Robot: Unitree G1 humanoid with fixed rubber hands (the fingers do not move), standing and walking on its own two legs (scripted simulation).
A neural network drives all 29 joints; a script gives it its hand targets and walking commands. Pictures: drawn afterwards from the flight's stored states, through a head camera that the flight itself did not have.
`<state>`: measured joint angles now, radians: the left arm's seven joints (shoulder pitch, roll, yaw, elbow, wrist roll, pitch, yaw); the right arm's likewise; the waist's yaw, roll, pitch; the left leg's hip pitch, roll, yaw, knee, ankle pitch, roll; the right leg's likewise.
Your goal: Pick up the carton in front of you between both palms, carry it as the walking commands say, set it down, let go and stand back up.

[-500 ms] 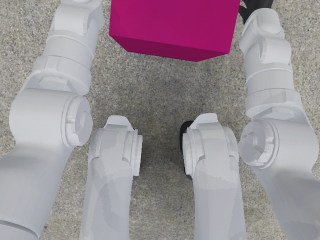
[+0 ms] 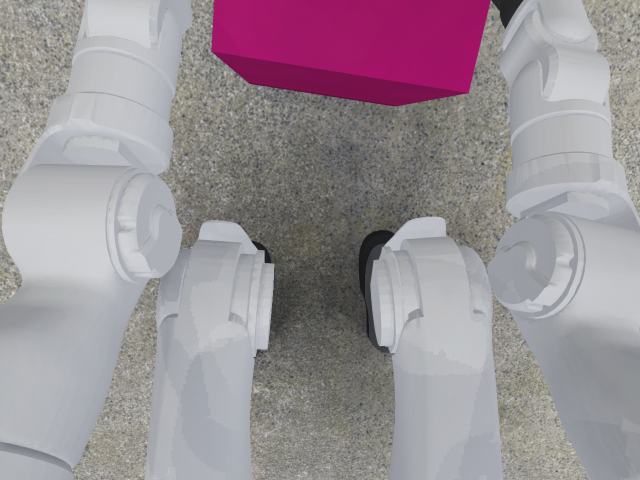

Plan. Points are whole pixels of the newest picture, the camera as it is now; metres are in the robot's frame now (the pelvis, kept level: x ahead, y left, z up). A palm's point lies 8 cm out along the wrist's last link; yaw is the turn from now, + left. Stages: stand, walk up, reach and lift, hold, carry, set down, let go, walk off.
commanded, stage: set down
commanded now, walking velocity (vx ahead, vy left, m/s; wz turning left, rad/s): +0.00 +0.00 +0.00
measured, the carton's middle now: out of the picture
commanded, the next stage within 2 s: let go in 1.38 s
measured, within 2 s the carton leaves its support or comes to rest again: neither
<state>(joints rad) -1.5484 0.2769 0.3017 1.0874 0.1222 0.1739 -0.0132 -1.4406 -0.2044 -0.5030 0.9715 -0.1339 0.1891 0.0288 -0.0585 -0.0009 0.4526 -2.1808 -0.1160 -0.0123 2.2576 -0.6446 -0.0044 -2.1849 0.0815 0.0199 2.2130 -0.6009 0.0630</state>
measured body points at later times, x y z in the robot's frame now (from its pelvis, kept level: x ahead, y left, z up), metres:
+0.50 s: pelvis +0.00 -0.01 +0.00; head +0.37 -0.01 +0.25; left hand +0.60 +0.15 -0.14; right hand +0.55 -0.23 -0.14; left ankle +0.10 +0.10 -0.33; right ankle +0.11 -0.12 -0.33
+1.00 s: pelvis +0.01 +0.00 +0.13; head +0.35 -0.01 +0.42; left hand +0.60 +0.16 +0.02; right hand +0.55 -0.23 +0.02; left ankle +0.10 +0.10 -0.33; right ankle +0.11 -0.12 -0.33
